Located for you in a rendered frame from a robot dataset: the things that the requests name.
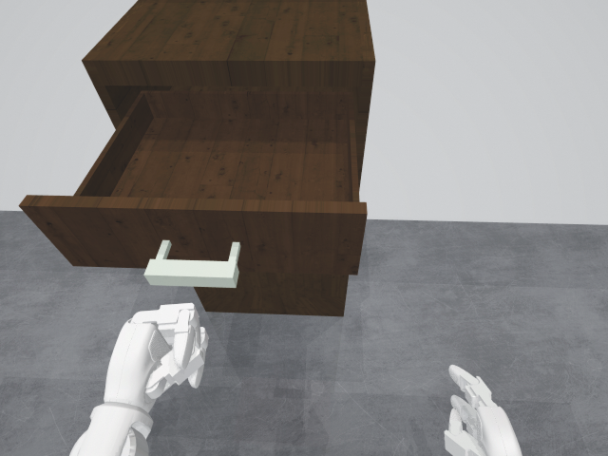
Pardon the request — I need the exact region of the handle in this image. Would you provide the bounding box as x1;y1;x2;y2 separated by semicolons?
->
144;240;240;288

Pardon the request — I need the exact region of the left robot hand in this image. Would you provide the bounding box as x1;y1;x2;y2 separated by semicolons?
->
104;303;209;413

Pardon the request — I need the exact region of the right robot hand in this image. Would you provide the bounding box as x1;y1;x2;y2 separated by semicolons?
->
445;365;522;456

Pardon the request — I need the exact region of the robot left forearm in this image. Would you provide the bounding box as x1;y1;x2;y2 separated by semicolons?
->
69;403;153;456

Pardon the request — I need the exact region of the cabinet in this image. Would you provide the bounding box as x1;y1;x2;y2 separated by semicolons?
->
82;0;375;316

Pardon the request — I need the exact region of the drawer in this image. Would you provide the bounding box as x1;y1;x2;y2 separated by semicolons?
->
19;90;368;276

